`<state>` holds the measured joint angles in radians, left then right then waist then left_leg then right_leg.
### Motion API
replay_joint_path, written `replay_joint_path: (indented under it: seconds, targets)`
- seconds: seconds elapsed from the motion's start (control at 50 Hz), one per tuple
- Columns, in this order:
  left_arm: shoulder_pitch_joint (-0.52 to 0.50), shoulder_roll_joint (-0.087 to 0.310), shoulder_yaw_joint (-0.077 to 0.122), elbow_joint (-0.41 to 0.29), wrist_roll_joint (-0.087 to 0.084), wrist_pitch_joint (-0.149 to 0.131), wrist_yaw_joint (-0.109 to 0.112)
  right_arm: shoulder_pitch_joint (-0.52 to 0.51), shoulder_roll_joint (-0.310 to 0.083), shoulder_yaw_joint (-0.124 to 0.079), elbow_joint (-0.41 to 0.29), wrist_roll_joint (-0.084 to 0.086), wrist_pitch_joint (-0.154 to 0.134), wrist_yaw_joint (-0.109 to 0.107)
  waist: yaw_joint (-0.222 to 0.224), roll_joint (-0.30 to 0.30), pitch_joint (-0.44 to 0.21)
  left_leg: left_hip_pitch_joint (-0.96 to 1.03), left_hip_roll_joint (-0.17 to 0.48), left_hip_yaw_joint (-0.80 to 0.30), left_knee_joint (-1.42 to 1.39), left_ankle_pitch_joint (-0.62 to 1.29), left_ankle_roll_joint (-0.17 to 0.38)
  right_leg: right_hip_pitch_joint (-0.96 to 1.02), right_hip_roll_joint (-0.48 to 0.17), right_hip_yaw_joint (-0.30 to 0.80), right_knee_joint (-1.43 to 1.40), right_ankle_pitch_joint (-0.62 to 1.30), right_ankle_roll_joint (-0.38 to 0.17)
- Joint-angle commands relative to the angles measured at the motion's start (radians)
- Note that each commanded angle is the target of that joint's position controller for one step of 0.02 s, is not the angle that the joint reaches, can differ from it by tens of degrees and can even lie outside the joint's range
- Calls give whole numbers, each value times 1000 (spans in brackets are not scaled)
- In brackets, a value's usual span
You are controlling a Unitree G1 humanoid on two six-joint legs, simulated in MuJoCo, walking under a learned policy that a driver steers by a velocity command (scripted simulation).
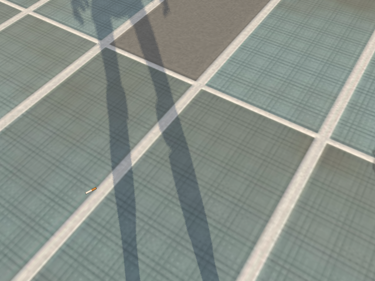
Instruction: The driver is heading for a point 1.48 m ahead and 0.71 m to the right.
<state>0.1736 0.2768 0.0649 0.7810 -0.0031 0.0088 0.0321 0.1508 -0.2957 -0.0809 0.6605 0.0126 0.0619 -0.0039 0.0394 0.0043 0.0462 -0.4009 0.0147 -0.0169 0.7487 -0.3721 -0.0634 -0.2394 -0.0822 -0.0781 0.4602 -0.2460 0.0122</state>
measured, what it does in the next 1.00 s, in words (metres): steps on the spot, turning right: left foot, then right foot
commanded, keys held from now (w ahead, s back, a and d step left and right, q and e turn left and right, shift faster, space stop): e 1.00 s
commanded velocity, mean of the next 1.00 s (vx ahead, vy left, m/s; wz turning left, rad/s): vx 0.00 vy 0.00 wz -0.41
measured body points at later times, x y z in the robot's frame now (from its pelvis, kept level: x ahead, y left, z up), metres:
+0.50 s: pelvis +0.00 -0.01 -0.02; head +0.02 -0.04 +0.43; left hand +0.17 +0.26 -0.11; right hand +0.10 -0.31 -0.13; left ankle +0.00 +0.14 -0.72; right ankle -0.02 -0.10 -0.74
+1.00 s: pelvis +0.02 +0.00 -0.01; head +0.05 -0.02 +0.44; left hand +0.31 +0.17 -0.09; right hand +0.01 -0.33 -0.10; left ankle +0.09 +0.11 -0.74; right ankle -0.02 -0.10 -0.74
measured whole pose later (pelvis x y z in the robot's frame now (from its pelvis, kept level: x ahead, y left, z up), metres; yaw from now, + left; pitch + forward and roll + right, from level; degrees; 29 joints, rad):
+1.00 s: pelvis +0.02 +0.00 -0.01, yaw -31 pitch +2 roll +1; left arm 0.17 0.33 0.08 0.59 -0.02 0.05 0.02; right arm 0.12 -0.31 -0.09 0.75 0.01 -0.03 -0.01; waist 0.01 -0.02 0.03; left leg -0.28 -0.04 -0.08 0.49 -0.23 -0.03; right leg -0.32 0.13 0.23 0.56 -0.25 -0.03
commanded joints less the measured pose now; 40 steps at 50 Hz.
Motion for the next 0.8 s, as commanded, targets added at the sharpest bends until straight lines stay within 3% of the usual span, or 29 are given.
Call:
replay_joint_path:
  seconds: [0.02,0.04,0.06,0.08,0.1,0.12,0.16,0.2,0.26,0.32,0.4,0.44,0.46,0.48,0.5,0.52,0.54,0.56,0.58,0.64,0.8]
  targets:
    - [-30,149,25,-36,-24,-14,-19,69,-43,-12,-30,-11,-17,2,-55,-173,-113,221,-39,54,-372,212,56,48,-163,164,-45,380,-184]
    - [18,102,5,-11,-18,-26,-31,88,-61,-13,-19,-15,-18,-3,-55,-129,-129,384,2,-3,-462,348,77,-36,-131,147,-28,287,-114]
    - [50,49,-17,-18,27,-39,-46,126,-139,-24,-21,-26,-17,-17,-28,46,-209,560,189,-195,-395,682,114,-143,-58,86,104,12,-25]
    - [96,25,-25,-9,43,-49,-61,60,-140,-12,-42,-40,-13,-27,14,225,-210,532,327,-249,-307,933,224,-225,-13,77,179,-350,41]
    - [49,91,-12,-27,12,-43,-50,22,-109,-9,-35,-51,-24,-16,-28,209,-215,377,327,-233,-356,674,311,-166,-15,88,220,-336,62]
    - [-10,140,3,-35,-9,-35,-39,-24,-116,-15,-32,-53,-37,-12,-30,182,-141,320,260,-199,-385,515,286,-169,-6,74,258,-266,64]
    - [-14,182,28,-22,-11,-3,-14,-31,-145,-25,-24,-44,-51,-22,-57,210,-82,281,271,-181,-414,517,284,-246,14,85,445,-303,71]
    - [52,167,40,-12,-18,21,-3,-32,-138,-26,-10,-28,-58,-32,-37,173,-63,236,299,-151,-428,554,308,-273,33,108,638,-322,74]
    - [49,118,39,-29,-18,32,6,-69,-93,-16,0,-25,-59,-43,-27,136,-48,253,283,-78,-441,482,294,-326,21,107,629,-233,73]
    - [13,81,22,-68,-12,31,-13,-84,-102,-23,11,-24,-51,-47,-42,133,-81,279,281,-24,-415,494,290,-256,4,67,450,-190,70]
    - [38,112,28,-101,-16,29,-46,-78,-154,-39,27,-6,-41,-43,-33,143,-118,294,322,-18,-357,540,272,-143,29,9,272,-135,23]
    - [108,118,38,-86,-11,30,-52,-84,-145,-38,41,13,-38,-41,6,116,-119,234,287,37,-261,425,198,-10,71,-23,81,28,-26]
    - [127,168,55,-86,-2,28,-42,-22,-111,-33,65,5,-39,-35,-6,-9,-111,143,220,115,-116,254,117,87,46,73,-22,232,-68]
    - [147,309,88,-112,-3,23,-20,-42,-41,-9,22,-50,-43,-27,-29,-350,-113,-152,65,200,221,-206,-2,245,-227,464,-64,639,-208]
    - [170,299,75,-138,35,1,-35,-157,-71,-15,-14,-35,-49,-32,43,-278,-170,-247,-31,17,419,-367,-9,206,-328,632,-112,655,-388]
    - [142,276,68,-143,41,-21,-43,-166,-104,-26,-10,-9,-48,-36,35,-163,-153,-276,-8,-38,497,-306,7,193,-292,563,-127,548,-375]
    - [95,252,64,-146,22,-32,-38,-147,-112,-31,3,-3,-47,-40,4,-118,-123,-292,13,-53,488,-210,23,178,-235,491,-122,436,-316]
    - [45,217,54,-154,1,-29,-30,-127,-119,-37,24,-9,-44,-47,-17,-84,-105,-295,30,-61,455,-131,24,162,-194,443,-120,362,-265]
    - [13,197,45,-163,-9,-24,-21,-108,-128,-42,32,-16,-42,-51,-35,-98,-98,-261,32,-64,429,-72,18,126,-164,410,-128,345,-241]
    - [20,185,39,-187,0,-17,-7,-68,-107,-40,45,-10,-48,-44,-43,-108,-130,-209,1,-58,391,27,0,127,-124,381,-137,351,-238]
    - [18,219,55,-220,-2,6,0,-98,-94,-30,31,-9,-69,-34,-14,-147,-97,-134,-26,-84,62,39,-36,87,-89,473,-125,154,-245]
Keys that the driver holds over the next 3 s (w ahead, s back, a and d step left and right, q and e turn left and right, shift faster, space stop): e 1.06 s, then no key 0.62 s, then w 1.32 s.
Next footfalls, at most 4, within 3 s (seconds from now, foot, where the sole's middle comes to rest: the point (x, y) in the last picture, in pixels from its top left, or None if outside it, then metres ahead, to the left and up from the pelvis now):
0.06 left None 0.04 0.14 -0.78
0.46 right None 0.02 -0.11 -0.78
1.00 left None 0.12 0.08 -0.78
1.36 right None -0.04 -0.13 -0.78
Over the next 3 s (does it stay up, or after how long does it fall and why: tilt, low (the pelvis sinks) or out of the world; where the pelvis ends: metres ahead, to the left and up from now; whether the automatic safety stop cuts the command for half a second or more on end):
stays up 0.52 -0.34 -0.02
